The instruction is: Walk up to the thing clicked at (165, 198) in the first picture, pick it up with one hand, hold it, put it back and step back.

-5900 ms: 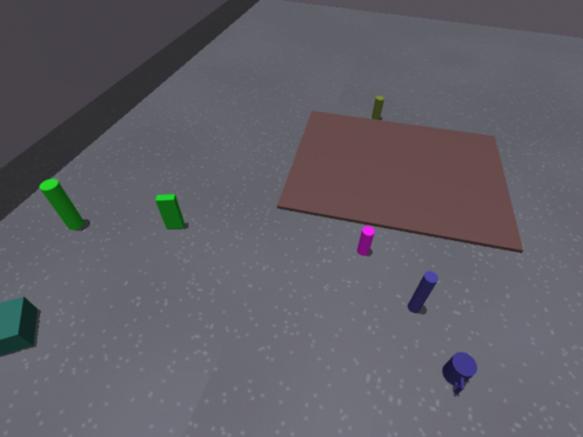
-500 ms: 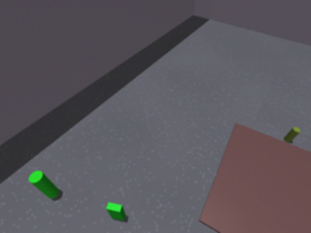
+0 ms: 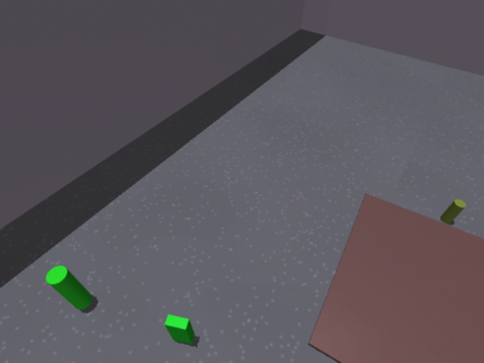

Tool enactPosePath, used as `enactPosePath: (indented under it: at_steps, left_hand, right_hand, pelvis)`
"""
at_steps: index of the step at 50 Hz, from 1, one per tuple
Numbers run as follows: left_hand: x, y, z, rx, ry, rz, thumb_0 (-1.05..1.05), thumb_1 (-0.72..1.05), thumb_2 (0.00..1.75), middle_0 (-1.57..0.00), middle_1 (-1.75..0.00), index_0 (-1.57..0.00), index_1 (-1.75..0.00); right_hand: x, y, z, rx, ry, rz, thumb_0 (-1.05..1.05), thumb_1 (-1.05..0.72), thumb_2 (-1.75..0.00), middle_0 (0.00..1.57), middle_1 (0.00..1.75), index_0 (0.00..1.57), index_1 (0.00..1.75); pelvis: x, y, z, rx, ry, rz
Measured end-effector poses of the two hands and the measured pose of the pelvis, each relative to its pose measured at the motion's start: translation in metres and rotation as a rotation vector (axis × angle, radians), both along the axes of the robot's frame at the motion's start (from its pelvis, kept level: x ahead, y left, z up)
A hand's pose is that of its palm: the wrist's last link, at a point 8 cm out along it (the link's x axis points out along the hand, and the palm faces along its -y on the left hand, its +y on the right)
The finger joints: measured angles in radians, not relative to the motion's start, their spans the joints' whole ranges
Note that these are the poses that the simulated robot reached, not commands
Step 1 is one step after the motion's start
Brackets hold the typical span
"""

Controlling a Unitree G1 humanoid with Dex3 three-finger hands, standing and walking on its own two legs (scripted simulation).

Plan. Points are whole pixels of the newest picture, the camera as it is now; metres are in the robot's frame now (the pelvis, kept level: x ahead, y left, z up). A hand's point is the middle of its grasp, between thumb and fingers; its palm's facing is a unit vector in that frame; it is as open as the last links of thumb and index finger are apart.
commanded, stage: stand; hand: left
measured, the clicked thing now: (180, 330) +0.38 +0.22 -0.69
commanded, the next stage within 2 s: go down in 1.78 s
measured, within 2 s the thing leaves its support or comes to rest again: neither
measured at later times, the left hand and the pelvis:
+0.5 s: hand out of the picture +0.10 +0.25 -0.15, palm faces -0.04 -0.94 -0.34, open 7.4 cm; pelvis +0.02 +0.00 +0.00, yaw +0 degrees
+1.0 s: hand out of the picture +0.09 +0.25 -0.16, palm faces -0.04 -0.94 -0.34, open 7.4 cm; pelvis +0.02 +0.00 +0.00, yaw -1 degrees
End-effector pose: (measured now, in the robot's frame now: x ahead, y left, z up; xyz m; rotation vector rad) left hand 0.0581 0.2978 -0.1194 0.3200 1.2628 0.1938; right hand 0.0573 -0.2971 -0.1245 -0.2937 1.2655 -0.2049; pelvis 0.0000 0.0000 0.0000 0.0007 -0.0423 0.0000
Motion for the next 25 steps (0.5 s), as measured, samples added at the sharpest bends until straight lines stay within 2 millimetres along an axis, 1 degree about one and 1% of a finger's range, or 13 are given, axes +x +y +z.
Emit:
enactPosePath:
  at_steps: [5,11,25]
  left_hand:
    - [0.0,0.0,-0.001,0.002,0.009,-0.002,0.01,0.91,0.9,-0.2,-0.3,-0.2,-0.3]
    - [0.007,-0.002,-0.001,-0.003,0.006,-0.006,0.01,0.91,0.9,-0.2,-0.3,-0.2,-0.3]
    - [0.036,-0.004,0.002,-0.003,-0.04,-0.023,0.01,0.91,0.9,-0.2,-0.3,-0.2,-0.3]
  right_hand:
    - [-0.003,-0.001,-0.001,-0.001,0.015,-0.003,0.0,-0.9,-0.9,0.2,0.3,0.21,0.3]
    - [0.0,-0.002,-0.001,-0.003,0.022,0.0,0.0,-0.9,-0.9,0.2,0.3,0.21,0.3]
    - [0.029,-0.001,0.003,-0.008,-0.03,0.014,0.0,-0.9,-0.9,0.2,0.3,0.21,0.3]
  pelvis:
    - [0.002,-0.001,0.0,-0.001,0.005,-0.001]
    - [0.006,-0.001,0.0,0.0,0.011,-0.001]
    - [0.017,-0.001,0.0,0.0,0.012,-0.005]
